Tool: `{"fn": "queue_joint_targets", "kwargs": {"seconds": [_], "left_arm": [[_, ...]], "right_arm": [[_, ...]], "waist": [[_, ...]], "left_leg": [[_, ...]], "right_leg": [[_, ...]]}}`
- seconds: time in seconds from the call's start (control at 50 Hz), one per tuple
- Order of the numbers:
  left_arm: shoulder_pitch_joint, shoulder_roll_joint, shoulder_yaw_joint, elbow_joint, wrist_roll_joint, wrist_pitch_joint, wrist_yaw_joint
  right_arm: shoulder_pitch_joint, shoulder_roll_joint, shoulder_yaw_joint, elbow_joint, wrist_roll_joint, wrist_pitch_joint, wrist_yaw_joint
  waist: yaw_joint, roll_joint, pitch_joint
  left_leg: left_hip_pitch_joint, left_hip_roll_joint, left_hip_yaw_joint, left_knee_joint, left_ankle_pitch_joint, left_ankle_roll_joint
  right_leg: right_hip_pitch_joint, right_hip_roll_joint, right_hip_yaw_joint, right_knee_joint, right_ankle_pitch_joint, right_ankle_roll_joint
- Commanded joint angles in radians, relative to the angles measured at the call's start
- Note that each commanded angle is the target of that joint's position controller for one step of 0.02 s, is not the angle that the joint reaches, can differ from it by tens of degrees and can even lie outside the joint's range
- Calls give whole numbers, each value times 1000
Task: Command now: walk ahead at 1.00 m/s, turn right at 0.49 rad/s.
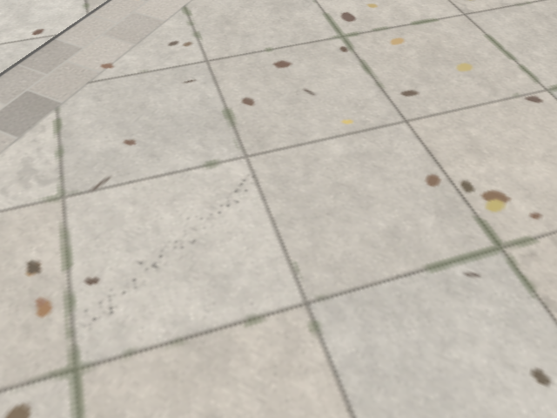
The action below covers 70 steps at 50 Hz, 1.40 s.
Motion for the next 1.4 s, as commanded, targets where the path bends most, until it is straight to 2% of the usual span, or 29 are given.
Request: {"fn": "queue_joint_targets", "kwargs": {"seconds": [0.02,0.14,0.2,0.22,0.24,0.26,0.28,0.3,0.34,0.46,0.58,0.64,0.66,0.68,0.7,0.74,0.82,0.96,1.02,1.08,1.1,1.12,1.14,1.16,1.22,1.24,1.26,1.28,1.4], "left_arm": [[-56,51,16,-54,-7,9,-17],[-197,56,0,-103,-4,-10,-45],[98,158,36,-25,0,5,-35],[324,210,65,40,3,8,-22],[439,251,94,75,-11,8,-3],[338,292,103,85,-20,18,11],[249,359,115,32,4,23,16],[198,283,108,-8,10,23,25],[128,200,86,6,7,8,31],[94,212,88,-20,-11,-59,26],[145,248,115,-24,-17,-52,22],[31,293,122,-56,0,-64,18],[8,142,81,-91,8,-76,22],[153,55,45,-165,-50,-71,15],[81,146,46,-119,-14,-46,29],[-38,175,57,-126,14,-26,6],[-130,87,28,-203,26,22,-37],[-362,92,0,-301,20,29,-70],[-346,101,3,-279,17,20,-67],[84,180,47,-141,31,7,-33],[197,221,76,-79,31,6,-7],[121,319,94,-91,26,8,12],[111,343,101,-146,33,13,24],[92,274,94,-139,28,4,35],[-15,149,48,-92,21,-52,41],[-18,124,38,-75,11,-64,36],[-114,72,38,-98,-13,-92,14],[-149,77,37,-94,-18,-103,13],[-85,144,52,-70,-13,-68,104]], "right_arm": [[-37,-59,-12,-48,9,-50,7],[14,-115,-3,-22,18,-55,-31],[-57,-208,-29,-54,-3,-10,-70],[-131,-229,-37,-80,-14,9,-71],[-181,-214,-40,-82,-11,22,-53],[-202,-21,14,-138,-36,-3,-28],[-103,-23,30,-246,-2,-27,-19],[-153,-78,37,-249,-19,-53,-14],[-200,-105,34,-242,-34,-48,-11],[-387,-45,71,-334,-26,28,12],[-443,-77,58,-365,2,13,1],[6,-211,-8,-254,2,-1,-38],[226,-276,-34,-217,-26,-5,-58],[88,-357,-53,-235,-51,3,-48],[-42,-237,-45,-267,-42,13,-40],[-85,-117,-16,-240,-33,18,-31],[12,-68,-5,-122,2,-16,-13],[24,-118,-14,-63,-2,-39,-10],[86,-186,-28,-54,0,-22,-27],[32,-245,-37,-77,-10,16,-45],[11,-220,-36,-80,-10,23,-34],[49,-59,0,-134,-19,18,-25],[104,-104,2,-205,39,10,-26],[-8,-146,-2,-191,42,3,-34],[54,-78,8,-114,19,40,-23],[93,-66,5,-91,10,63,-14],[58,-108,-30,-93,104,49,-31],[23,-100,-27,-102,108,43,-34],[-166,-4,-9,-177,47,7,29]], "waist": [[11,51,101],[10,75,56],[185,154,-110],[296,144,-184],[357,29,-183],[203,-233,-73],[99,-265,-279],[108,-59,-208],[7,141,6],[3,65,96],[77,-32,-20],[-176,-15,-271],[-230,159,-400],[-57,524,-500],[-68,279,-327],[-67,57,-130],[-17,111,-21],[-5,57,115],[20,101,55],[237,158,-145],[273,79,-170],[121,-187,-185],[110,-176,-443],[128,16,-311],[-35,149,-18],[-63,119,-3],[-60,58,-28],[-66,32,-23],[20,-25,-62]], "left_leg": [[-92,243,-75,-291,451,-35],[88,249,113,-228,1140,-119],[152,315,103,178,1537,-137],[45,328,75,476,1475,-126],[-120,206,92,936,870,-117],[-542,33,11,1308,-179,-122],[-806,30,-208,1421,-221,-141],[-851,93,-268,1306,-123,-114],[-745,177,-253,1084,-34,-128],[-447,233,-149,497,209,-198],[-288,130,-155,130,366,-154],[213,154,-193,164,120,-115],[445,401,-442,148,-254,-101],[543,633,-1078,-120,-497,9],[399,571,-1017,-150,-654,22],[166,476,-642,-122,-271,-4],[30,414,-310,-175,90,-51],[-21,315,93,-285,522,-105],[109,329,151,-130,1191,-134],[-4,399,95,396,1350,-87],[-198,306,105,753,815,-78],[-483,171,66,1145,-233,-83],[-673,130,-161,1309,-187,-89],[-710,164,-187,1278,-64,-95],[-493,219,-223,1023,-59,-115],[-414,225,-221,938,-61,-120],[-456,257,-282,915,-56,-128],[-470,255,-265,843,-23,-132],[-362,98,-8,267,537,-151]], "right_leg": [[-72,-20,-33,-122,154,-9],[96,123,-250,-514,371,-84],[400,228,-262,-512,190,-131],[615,223,-191,-527,104,-179],[764,177,-91,-638,76,-244],[853,86,121,-538,273,-284],[1042,-88,628,-789,-31,-484],[947,-137,783,-1001,-305,-442],[592,-72,628,-1048,-232,-345],[176,147,291,-1100,118,-262],[478,119,331,-940,501,-151],[400,162,299,-404,624,-87],[221,219,219,-59,52,-95],[-61,284,108,174,-312,-62],[-169,177,77,226,-185,-74],[-144,102,34,138,-74,-56],[-177,22,22,94,-47,-40],[-79,64,-164,-325,210,-70],[92,174,-274,-450,156,-127],[608,235,-149,-542,38,-203],[831,182,-33,-653,19,-230],[951,-48,263,-596,168,-207],[1143,-257,667,-803,169,-358],[993,-232,597,-883,231,-327],[484,-167,207,-923,665,-246],[397,-148,123,-953,711,-211],[432,-124,108,-956,667,-182],[417,-100,47,-977,688,-163],[473,55,-248,-877,784,-15]]}}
